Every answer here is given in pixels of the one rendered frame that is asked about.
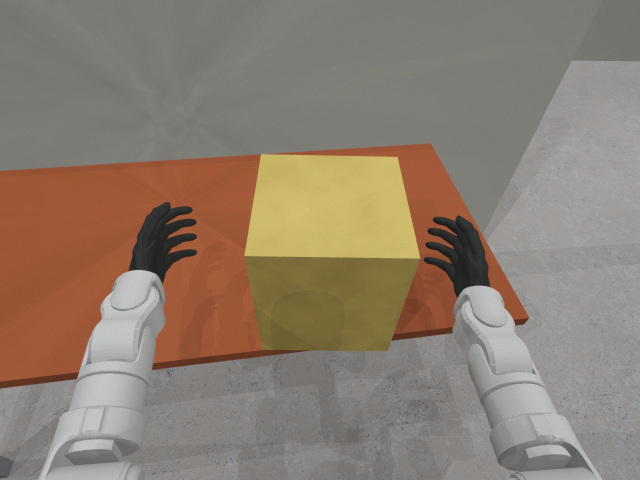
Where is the right robot hand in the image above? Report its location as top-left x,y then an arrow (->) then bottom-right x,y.
424,215 -> 490,298

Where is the carton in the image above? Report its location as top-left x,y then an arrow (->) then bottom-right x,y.
244,154 -> 420,351

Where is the left robot hand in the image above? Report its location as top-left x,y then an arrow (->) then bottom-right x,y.
129,202 -> 197,284

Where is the robot right forearm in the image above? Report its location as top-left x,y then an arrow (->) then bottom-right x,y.
452,286 -> 603,480

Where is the table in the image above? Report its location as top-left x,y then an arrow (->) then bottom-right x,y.
0,144 -> 529,478

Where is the robot left forearm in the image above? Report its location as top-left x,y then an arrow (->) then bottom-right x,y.
38,270 -> 166,480

